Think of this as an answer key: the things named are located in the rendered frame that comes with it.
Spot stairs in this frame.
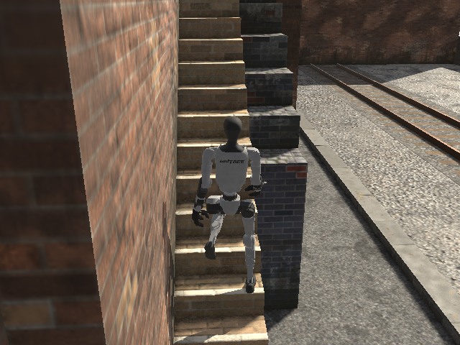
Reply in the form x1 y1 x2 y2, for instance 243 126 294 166
173 0 269 345

